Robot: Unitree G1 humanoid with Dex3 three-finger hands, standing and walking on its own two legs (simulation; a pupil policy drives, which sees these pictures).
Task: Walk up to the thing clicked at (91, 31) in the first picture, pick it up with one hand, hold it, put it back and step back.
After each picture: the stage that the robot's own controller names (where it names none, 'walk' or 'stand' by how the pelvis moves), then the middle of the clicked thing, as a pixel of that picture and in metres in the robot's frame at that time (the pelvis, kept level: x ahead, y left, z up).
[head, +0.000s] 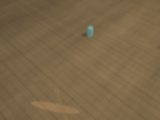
stand; (90, 31) +1.61 -0.13 -0.72
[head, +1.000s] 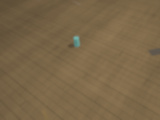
walk; (76, 41) +1.48 +0.15 -0.70
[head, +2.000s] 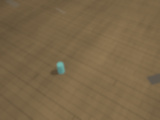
walk; (60, 68) +0.96 +0.26 -0.71
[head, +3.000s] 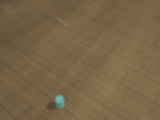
walk; (59, 102) +0.58 +0.17 -0.69
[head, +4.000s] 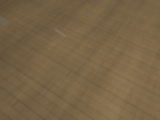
stand; out of the picture +0.37 +0.14 -0.70
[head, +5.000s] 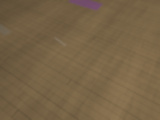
stand; out of the picture +0.34 +0.16 -0.72
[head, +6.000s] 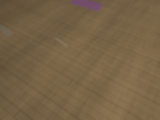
stand; out of the picture +0.34 +0.16 -0.73
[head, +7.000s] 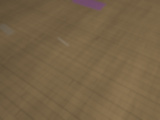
stand; out of the picture +0.33 +0.15 -0.73
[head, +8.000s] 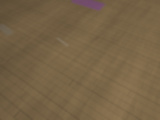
stand; out of the picture +0.33 +0.16 -0.73
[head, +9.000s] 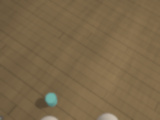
go down; (51, 99) +0.38 +0.14 -0.56
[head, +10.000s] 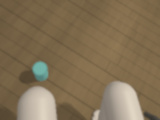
go down; (40, 71) +0.44 +0.16 -0.33
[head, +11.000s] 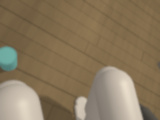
close in; (7, 59) +0.43 +0.19 -0.26
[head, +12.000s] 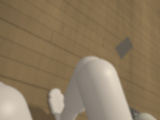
close; out of the picture +0.43 +0.21 -0.23
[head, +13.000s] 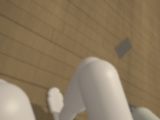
lift; out of the picture +0.40 +0.20 -0.24
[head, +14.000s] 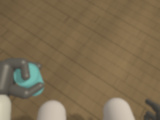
lift; (30, 81) +0.34 +0.18 -0.02
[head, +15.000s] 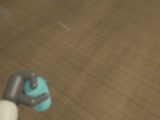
hold; (38, 94) +0.31 +0.16 +0.00
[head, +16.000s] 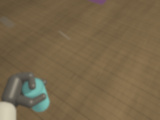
hold; (37, 95) +0.31 +0.17 +0.00
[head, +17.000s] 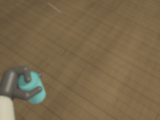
crouch; (33, 88) +0.34 +0.17 -0.05
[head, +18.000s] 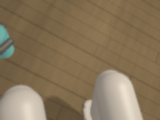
lower; out of the picture +0.48 +0.21 -0.12
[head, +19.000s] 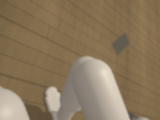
lower; out of the picture +0.44 +0.25 -0.24
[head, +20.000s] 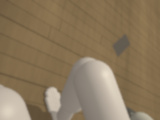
lower; out of the picture +0.44 +0.24 -0.24
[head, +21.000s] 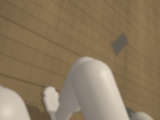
lower; out of the picture +0.44 +0.24 -0.24
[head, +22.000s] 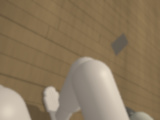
lower; out of the picture +0.44 +0.24 -0.25
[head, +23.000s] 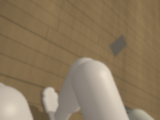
open; out of the picture +0.43 +0.21 -0.25
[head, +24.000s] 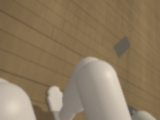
stand; out of the picture +0.43 +0.21 -0.24
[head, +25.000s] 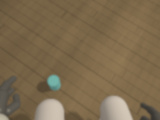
walk; (54, 83) +0.43 +0.14 -0.46
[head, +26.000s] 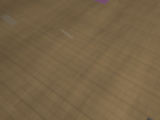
stand; out of the picture +0.36 +0.12 -0.66
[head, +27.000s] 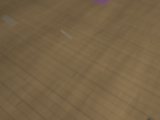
stand; out of the picture +0.37 +0.13 -0.66
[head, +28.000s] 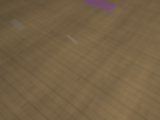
stand; out of the picture +0.38 +0.11 -0.71
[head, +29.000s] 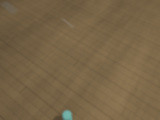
walk; (67, 117) +0.42 +0.09 -0.70
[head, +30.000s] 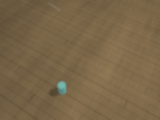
walk; (62, 88) +0.61 +0.14 -0.70
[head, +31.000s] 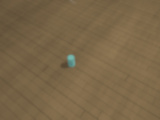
walk; (71, 61) +0.96 +0.14 -0.69
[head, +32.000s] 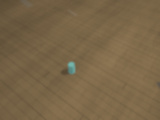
stand; (71, 68) +1.01 +0.12 -0.71
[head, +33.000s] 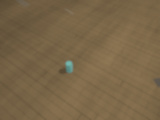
stand; (69, 67) +1.01 +0.13 -0.73
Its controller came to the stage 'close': yes
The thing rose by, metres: 0.71
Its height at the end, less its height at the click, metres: +0.00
